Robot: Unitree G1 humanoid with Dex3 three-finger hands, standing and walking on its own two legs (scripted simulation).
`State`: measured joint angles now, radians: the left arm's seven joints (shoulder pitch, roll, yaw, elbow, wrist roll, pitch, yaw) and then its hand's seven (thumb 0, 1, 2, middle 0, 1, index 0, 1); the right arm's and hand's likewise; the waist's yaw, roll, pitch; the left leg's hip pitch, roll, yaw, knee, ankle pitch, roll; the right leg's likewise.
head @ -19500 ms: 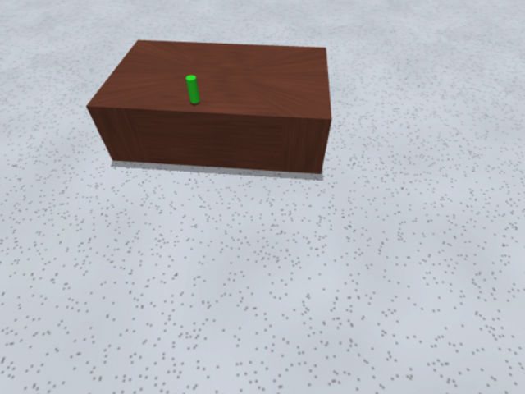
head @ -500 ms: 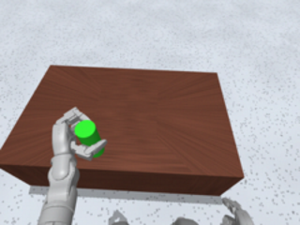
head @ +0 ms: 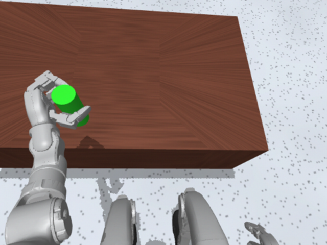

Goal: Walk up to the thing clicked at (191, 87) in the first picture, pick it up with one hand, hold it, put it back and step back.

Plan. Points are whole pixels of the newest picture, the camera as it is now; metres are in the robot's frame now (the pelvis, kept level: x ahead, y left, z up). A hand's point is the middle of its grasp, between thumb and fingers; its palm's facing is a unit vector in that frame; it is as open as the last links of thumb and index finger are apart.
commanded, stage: crouch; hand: left
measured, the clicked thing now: (72, 107) +0.44 +0.20 +0.00
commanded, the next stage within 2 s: lower in 0.66 s
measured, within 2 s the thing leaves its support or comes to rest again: rests again in 1.92 s
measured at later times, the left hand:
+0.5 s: hand (70, 105) +0.47 +0.23 -0.05, palm faces +0.27 -0.96 +0.00, open 8.8 cm
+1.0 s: hand (76, 112) +0.48 +0.23 -0.11, palm faces +0.27 -0.96 +0.00, open 8.8 cm
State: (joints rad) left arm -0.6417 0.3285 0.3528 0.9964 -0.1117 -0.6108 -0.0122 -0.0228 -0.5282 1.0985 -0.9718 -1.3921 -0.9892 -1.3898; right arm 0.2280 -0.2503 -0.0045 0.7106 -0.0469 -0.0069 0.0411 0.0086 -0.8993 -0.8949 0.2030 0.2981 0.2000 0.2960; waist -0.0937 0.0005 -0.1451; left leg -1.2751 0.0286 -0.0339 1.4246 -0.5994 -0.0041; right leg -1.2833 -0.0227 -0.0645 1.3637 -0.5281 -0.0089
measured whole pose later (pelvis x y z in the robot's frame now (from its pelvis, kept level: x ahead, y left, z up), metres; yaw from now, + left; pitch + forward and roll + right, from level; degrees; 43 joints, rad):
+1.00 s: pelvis -0.03 +0.00 -0.11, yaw -2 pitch +35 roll -4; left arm -0.85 0.48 0.51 1.13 -0.07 -0.59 -0.07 -0.02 -0.53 1.08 -0.98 -1.38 -1.00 -1.37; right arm 0.20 -0.26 0.04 0.69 -0.06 0.01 0.05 0.00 -0.93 -0.90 0.20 0.30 0.20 0.30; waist -0.15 0.01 -0.17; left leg -1.76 0.03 -0.06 1.81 -0.67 0.00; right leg -1.76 -0.02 -0.07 1.73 -0.58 -0.01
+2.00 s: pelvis -0.05 +0.01 -0.19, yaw -2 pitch +36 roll -5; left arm -0.97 0.56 0.53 1.16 -0.03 -0.54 -0.08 -0.02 -0.53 1.08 -0.99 -1.37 -1.00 -1.37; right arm 0.20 -0.28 0.07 0.69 -0.08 0.03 0.04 0.00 -0.92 -0.90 0.21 0.30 0.20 0.30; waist -0.19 0.01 -0.13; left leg -2.02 0.01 -0.06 2.09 -0.69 0.01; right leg -2.02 -0.04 -0.07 2.00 -0.60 0.00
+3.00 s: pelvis -0.05 +0.00 -0.19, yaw -2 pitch +35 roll -5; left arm -0.96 0.62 0.58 1.05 -0.04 -0.46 -0.12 -0.01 -0.53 0.20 -0.24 -0.23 -0.23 -0.24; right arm 0.20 -0.28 0.06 0.66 -0.05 0.07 0.03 0.00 -0.92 -0.90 0.21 0.30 0.20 0.30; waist -0.18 0.01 -0.13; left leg -2.01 0.01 -0.06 2.08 -0.70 0.01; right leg -2.00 -0.04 -0.07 1.99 -0.60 0.00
